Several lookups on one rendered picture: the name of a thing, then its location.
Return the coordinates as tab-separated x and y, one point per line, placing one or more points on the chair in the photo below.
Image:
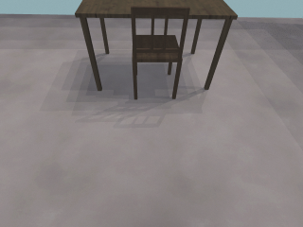
158	48

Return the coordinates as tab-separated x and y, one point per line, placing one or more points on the table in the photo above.
199	9

